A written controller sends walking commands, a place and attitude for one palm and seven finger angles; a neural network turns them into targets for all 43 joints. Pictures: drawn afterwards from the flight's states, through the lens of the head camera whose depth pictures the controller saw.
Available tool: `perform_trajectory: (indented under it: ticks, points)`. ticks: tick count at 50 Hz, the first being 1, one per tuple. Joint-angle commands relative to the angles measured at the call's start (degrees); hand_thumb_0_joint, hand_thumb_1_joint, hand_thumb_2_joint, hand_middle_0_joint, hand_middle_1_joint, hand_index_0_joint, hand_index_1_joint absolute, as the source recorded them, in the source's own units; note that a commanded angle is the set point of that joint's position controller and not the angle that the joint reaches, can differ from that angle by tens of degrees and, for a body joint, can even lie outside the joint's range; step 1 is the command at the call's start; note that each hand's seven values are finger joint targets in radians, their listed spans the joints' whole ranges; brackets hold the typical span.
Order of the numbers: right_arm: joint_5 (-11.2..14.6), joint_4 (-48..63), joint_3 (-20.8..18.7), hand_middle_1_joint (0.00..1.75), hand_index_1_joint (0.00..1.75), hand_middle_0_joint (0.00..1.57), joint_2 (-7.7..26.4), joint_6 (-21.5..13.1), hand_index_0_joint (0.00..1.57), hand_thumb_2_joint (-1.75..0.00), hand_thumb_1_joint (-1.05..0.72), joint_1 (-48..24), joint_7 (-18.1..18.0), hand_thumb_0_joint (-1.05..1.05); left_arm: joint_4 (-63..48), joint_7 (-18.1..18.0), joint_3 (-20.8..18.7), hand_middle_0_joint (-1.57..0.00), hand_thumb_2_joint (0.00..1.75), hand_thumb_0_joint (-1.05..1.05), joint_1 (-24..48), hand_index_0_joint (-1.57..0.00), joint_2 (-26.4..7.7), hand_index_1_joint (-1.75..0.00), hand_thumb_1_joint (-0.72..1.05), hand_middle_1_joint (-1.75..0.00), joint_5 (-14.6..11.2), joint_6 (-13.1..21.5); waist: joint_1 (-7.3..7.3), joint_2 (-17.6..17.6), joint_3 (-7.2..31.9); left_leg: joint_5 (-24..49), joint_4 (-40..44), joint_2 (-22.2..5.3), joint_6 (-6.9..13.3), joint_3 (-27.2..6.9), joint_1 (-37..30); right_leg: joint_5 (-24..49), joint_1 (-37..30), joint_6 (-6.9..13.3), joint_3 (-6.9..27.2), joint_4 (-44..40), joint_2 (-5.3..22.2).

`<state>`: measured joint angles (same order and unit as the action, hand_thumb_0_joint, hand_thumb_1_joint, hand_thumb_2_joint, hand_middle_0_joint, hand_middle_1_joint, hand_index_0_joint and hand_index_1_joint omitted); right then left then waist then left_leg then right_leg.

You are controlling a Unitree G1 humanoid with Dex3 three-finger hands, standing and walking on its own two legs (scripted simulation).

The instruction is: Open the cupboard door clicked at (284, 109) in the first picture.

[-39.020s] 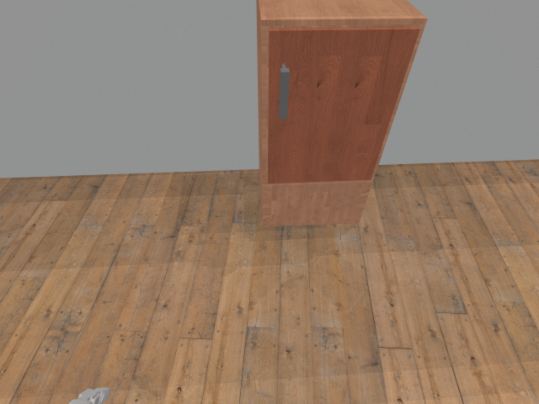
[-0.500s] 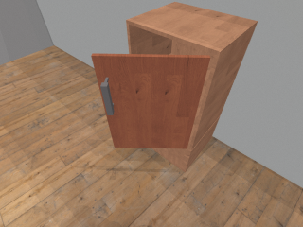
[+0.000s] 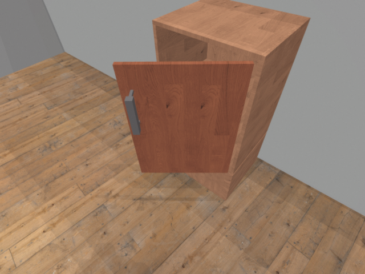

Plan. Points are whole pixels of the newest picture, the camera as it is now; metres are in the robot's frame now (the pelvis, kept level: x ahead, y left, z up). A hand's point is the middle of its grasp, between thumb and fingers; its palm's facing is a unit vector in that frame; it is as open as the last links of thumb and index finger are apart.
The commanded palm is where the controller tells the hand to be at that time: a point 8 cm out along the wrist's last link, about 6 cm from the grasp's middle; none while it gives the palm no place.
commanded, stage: look again from close up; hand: left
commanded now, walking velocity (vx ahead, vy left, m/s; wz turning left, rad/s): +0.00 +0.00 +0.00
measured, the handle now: (134, 112) +0.63 +0.21 -0.04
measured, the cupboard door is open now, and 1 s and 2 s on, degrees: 39 39 39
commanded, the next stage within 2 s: shuffle to correct the standing spot in 0.52 s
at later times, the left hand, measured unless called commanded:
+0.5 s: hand out of the picture +0.02 +0.14 -0.17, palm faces +0.01 -0.98 -0.19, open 7.3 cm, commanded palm none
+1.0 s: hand out of the picture +0.04 +0.13 -0.19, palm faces +0.08 -0.98 -0.16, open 7.4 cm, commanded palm none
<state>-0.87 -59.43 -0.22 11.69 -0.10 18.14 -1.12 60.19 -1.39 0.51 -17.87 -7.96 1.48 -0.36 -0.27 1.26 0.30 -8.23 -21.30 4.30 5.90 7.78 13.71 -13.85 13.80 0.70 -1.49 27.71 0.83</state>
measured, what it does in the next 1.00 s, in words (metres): shifts its weight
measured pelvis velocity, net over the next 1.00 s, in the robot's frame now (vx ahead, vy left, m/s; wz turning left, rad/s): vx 0.10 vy -0.03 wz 0.00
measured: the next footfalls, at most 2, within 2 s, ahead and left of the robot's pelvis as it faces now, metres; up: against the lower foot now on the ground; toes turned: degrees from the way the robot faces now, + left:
left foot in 1.60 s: +0.11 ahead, +0.06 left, +0.00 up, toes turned +1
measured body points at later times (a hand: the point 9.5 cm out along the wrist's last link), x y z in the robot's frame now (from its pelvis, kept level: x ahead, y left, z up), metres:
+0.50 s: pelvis +0.02 -0.03 +0.00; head +0.03 -0.04 +0.45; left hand +0.02 +0.19 -0.15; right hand +0.02 -0.24 -0.16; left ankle +0.04 +0.05 -0.74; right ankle +0.01 -0.11 -0.74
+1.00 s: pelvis +0.10 -0.03 -0.01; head +0.10 -0.02 +0.44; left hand +0.04 +0.18 -0.17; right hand +0.10 -0.26 -0.16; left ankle +0.08 +0.07 -0.74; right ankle +0.01 -0.11 -0.74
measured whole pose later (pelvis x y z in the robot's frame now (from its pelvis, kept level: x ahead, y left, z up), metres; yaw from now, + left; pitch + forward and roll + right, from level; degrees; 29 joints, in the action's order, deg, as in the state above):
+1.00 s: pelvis +0.10 -0.03 -0.01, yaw +0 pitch +0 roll +0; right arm -0.7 -63.4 0.5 8.5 -1.9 17.8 -1.8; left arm 63.9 -1.8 -1.0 -22.7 -7.6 1.2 1.5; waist 1.7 -1.4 -0.8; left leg -16.0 -31.3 -0.3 1.3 5.0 13.1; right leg -22.7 5.5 3.5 -2.7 29.1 -2.5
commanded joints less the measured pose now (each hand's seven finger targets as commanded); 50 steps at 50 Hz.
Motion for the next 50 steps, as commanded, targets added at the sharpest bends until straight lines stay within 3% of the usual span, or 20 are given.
perform_trajectory:
  ticks: [1,13,31,34,36,39,41,43,45,46,47,48,49,50]
  points:
    - [-0.2,1.9,-0.7,0.30,0.30,0.20,4.8,-1.5,0.20,-0.90,-0.90,0.5,-0.2,0.00,-1.6,-0.3,-0.8,-0.20,0.90,0.00,-2.3,-0.20,-6.0,-0.30,0.90,-0.30,-0.4,1.0,0.31,0.2,-4.0,-15.5,9.9,-12.0,-2.4,-15.1,2.2,-3.1,1.5,2.6,5.4,-4.9,4.2]
    - [0.1,-2.0,0.0,0.30,0.30,0.20,3.0,-1.9,0.20,-0.90,-0.90,2.8,-0.4,0.00,0.6,-0.6,-0.1,-0.20,0.90,0.00,-1.8,-0.20,-5.2,-0.30,0.90,-0.30,-0.8,1.8,-0.38,-2.4,-3.6,-7.3,6.4,-11.1,-2.8,-12.4,-0.9,-0.6,1.1,2.9,6.9,-7.8,5.2]
    - [0.2,-4.0,0.6,0.30,0.30,0.20,1.7,-2.3,0.20,-0.90,-0.90,1.9,-0.9,0.00,2.1,-0.9,0.1,-0.20,0.90,0.00,-3.8,-0.20,-4.5,-0.30,0.90,-0.30,-1.0,2.3,-0.10,-1.4,-2.7,4.1,2.8,-10.8,-3.1,-10.0,-4.9,7.6,-1.3,2.7,7.5,-8.5,5.5]
    - [-0.1,-4.1,0.4,0.30,0.30,0.20,2.3,-2.2,0.20,-0.90,-0.90,2.6,-0.6,0.00,2.3,-0.6,-0.4,-0.20,0.90,0.00,-4.7,-0.20,-5.2,-0.30,0.90,-0.30,-0.5,2.3,0.34,-2.1,-3.0,-4.7,1.1,-10.0,-2.8,-8.9,-3.1,-1.5,-2.2,3.8,8.0,-7.9,5.3]
    - [-0.2,-3.7,0.3,0.30,0.30,0.20,2.2,-2.0,0.20,-0.90,-0.90,2.0,-0.4,0.00,2.1,-0.3,-0.9,-0.20,0.90,0.00,-5.0,-0.20,-5.7,-0.30,0.90,-0.30,-0.4,2.1,0.61,-2.8,-5.6,-10.1,-0.3,-8.8,-3.1,-7.8,0.0,-8.9,-1.1,4.8,10.0,-9.5,6.3]
    - [-0.3,-2.5,0.4,0.30,0.30,0.20,1.4,-1.8,0.20,-0.90,-0.90,1.5,-0.1,0.00,1.8,-0.1,-1.8,-0.20,0.90,0.00,-6.5,-0.20,-7.0,-0.30,0.90,-0.30,-0.3,2.1,1.17,-5.9,-8.1,-11.0,-5.7,-6.9,-3.6,-5.4,5.3,-12.5,-3.1,6.9,14.7,-12.8,9.3]
    - [-0.4,-1.9,0.3,0.30,0.30,0.20,0.8,-1.9,0.20,-0.90,-0.90,1.1,-0.1,0.00,1.9,-0.2,-2.5,-0.20,0.90,0.00,-8.1,-0.20,-7.6,-0.30,0.90,-0.30,-0.4,2.3,1.56,-7.6,-9.2,-11.3,-11.4,-5.9,-4.3,-4.0,9.7,-8.6,-5.6,9.4,18.7,-14.4,13.2]
    - [-0.4,-0.9,0.1,0.30,0.30,0.20,1.0,-2.0,0.20,-0.90,-0.90,-0.2,0.0,0.00,2.0,-0.3,-2.9,-0.20,0.90,0.00,-9.8,-0.20,-7.8,-0.30,0.90,-0.30,-0.2,2.7,2.32,-7.5,-10.1,-14.4,-16.2,-6.4,-4.5,-4.1,13.2,-1.4,-7.7,11.7,20.2,-14.6,15.6]
    - [-0.2,-0.1,0.1,0.30,0.30,0.20,0.3,-2.2,0.20,-0.90,-0.90,-1.5,-0.1,0.00,1.9,-0.6,-3.1,-0.20,0.90,0.00,-10.0,-0.20,-7.2,-0.30,0.90,-0.30,0.1,2.8,2.38,-5.2,-9.5,-15.6,-16.9,-6.9,-4.8,-5.1,14.6,16.2,-10.7,12.8,18.1,-11.8,16.0]
    - [0.0,-0.3,0.2,0.30,0.30,0.20,-0.4,-2.3,0.20,-0.90,-0.90,-0.6,-0.4,0.00,1.7,-0.9,-2.9,-0.20,0.90,0.00,-8.7,-0.20,-6.7,-0.30,0.90,-0.30,0.1,2.9,1.48,-4.8,-8.3,-13.4,-12.3,-7.1,-5.0,-5.5,11.1,27.0,-10.7,12.0,14.6,-8.5,14.7]
    - [0.3,-1.3,0.4,0.30,0.30,0.20,-0.7,-2.5,0.20,-0.90,-0.90,2.3,-0.7,0.00,1.5,-1.0,-2.6,-0.20,0.90,0.00,-6.8,-0.20,-6.3,-0.30,0.90,-0.30,-0.1,2.7,-0.24,-3.4,-5.9,-5.5,-3.9,-7.4,-5.0,-5.9,3.5,34.4,-8.8,9.4,9.8,-3.3,12.1]
    - [0.1,-2.8,0.2,0.30,0.30,0.20,0.1,-3.1,0.20,-0.90,-0.90,6.1,-1.0,0.00,1.2,-1.0,-2.2,-0.20,0.90,0.00,-6.3,-0.20,-5.6,-0.30,0.90,-0.30,-0.5,2.6,-1.21,-1.1,-2.3,15.8,-1.5,-8.7,-4.0,-7.0,-5.7,36.4,-6.1,5.5,4.9,3.4,7.0]
    - [0.0,-3.4,-0.5,0.30,0.30,0.20,2.5,-3.5,0.20,-0.90,-0.90,9.0,-1.6,0.00,0.4,-1.2,-1.8,-0.20,0.90,0.00,-6.2,-0.20,-4.4,-0.30,0.90,-0.30,-1.0,2.5,-1.36,3.2,0.2,38.8,-6.3,-13.4,-1.0,-10.7,-13.1,27.2,-0.9,2.6,2.4,6.8,3.6]
    - [0.3,-3.6,-0.3,0.30,0.30,0.20,3.8,-3.1,0.20,-0.90,-0.90,9.5,-2.2,0.00,0.6,-1.7,-1.5,-0.20,0.90,0.00,-6.8,-0.20,-3.6,-0.30,0.90,-0.30,-1.4,2.2,-0.63,6.5,2.7,50.1,-6.3,-18.2,2.5,-14.0,-15.3,8.4,0.6,1.0,1.2,6.8,2.0]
